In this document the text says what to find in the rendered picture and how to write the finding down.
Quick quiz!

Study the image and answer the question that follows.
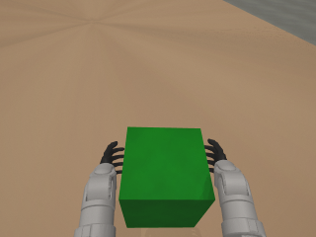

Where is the left robot forearm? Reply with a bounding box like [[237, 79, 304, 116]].
[[73, 163, 117, 237]]

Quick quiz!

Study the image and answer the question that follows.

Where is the right robot forearm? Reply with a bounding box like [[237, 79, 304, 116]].
[[213, 160, 267, 237]]

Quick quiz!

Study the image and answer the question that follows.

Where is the carton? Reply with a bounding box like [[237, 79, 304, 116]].
[[118, 126, 215, 228]]

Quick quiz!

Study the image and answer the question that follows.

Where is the left robot hand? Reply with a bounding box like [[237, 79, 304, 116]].
[[100, 141, 124, 174]]

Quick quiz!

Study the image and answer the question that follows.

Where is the right robot hand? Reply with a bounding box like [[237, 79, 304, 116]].
[[204, 138, 227, 173]]

